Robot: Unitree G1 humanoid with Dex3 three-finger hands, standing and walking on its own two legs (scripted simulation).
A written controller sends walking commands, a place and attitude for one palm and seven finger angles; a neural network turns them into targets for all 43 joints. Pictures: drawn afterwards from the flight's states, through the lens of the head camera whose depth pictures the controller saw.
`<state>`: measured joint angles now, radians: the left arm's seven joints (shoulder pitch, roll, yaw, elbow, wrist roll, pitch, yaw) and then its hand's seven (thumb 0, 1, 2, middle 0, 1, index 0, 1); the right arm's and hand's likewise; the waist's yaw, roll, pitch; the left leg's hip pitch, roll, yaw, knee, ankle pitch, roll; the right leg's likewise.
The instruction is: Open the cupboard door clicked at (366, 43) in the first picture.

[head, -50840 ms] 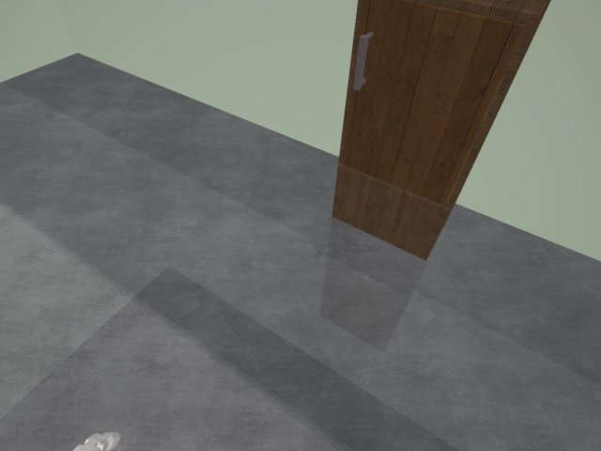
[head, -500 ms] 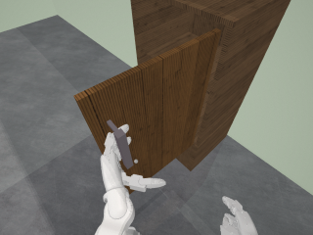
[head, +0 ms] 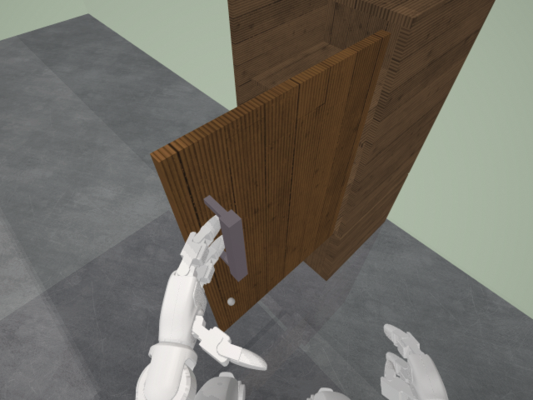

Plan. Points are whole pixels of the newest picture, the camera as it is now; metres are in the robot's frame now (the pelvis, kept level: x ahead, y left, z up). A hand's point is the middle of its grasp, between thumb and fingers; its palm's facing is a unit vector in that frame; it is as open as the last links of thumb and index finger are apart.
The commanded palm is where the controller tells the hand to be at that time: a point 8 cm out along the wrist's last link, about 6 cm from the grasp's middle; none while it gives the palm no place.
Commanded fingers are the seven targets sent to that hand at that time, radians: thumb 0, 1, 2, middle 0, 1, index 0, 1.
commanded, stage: slide the hand sideways off the handle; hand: left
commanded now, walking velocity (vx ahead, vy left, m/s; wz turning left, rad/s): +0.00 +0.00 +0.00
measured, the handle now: (226, 240) +0.33 +0.08 +0.07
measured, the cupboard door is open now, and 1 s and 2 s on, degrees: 89 89 89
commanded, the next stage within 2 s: draw the hand back to the body in 0.72 s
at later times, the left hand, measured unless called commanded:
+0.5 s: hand (199, 325) +0.21 +0.10 +0.07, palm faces -0.02 -1.00 -0.02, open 16.2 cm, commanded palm +0.18 +0.16 +0.07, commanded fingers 0.00 -0.50 0.30 -0.15 -0.30 -0.15 -0.30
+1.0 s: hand (156, 337) +0.19 +0.14 +0.09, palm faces -0.01 -1.00 -0.05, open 16.3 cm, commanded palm +0.16 +0.20 +0.10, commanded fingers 0.00 -0.50 0.30 -0.15 -0.30 -0.15 -0.30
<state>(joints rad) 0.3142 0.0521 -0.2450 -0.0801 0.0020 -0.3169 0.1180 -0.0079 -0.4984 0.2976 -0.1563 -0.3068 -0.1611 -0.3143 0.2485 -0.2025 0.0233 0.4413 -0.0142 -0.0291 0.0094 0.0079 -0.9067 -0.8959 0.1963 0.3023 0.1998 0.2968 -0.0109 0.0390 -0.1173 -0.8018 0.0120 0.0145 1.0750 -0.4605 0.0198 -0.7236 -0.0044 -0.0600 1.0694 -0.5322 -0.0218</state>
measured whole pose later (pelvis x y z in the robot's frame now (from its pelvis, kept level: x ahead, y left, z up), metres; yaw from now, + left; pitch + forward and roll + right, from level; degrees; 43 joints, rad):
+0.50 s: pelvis +0.01 -0.02 -0.01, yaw +0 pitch +12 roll -1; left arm 0.54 0.13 -0.11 -0.24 -0.11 -0.34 -0.03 -0.01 -0.50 0.30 -0.17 -0.31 -0.17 -0.32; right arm 0.26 -0.22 0.01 0.41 0.00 -0.06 -0.02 0.01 -0.91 -0.90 0.20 0.30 0.20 0.30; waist 0.00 0.05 -0.13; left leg -0.83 0.03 -0.01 1.11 -0.49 0.00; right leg -0.75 0.01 -0.08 1.10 -0.56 -0.04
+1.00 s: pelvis +0.01 -0.01 +0.00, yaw +1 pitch +11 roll -2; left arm 0.60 0.20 0.04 -0.31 -0.23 -0.31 -0.17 -0.01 -0.50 0.30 -0.15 -0.30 -0.15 -0.30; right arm 0.25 -0.20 0.00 0.44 0.03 -0.07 -0.06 0.01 -0.91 -0.90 0.20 0.30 0.20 0.30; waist 0.02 0.06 -0.14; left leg -0.82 0.03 -0.03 1.12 -0.49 0.00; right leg -0.72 0.02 -0.10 1.09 -0.56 -0.04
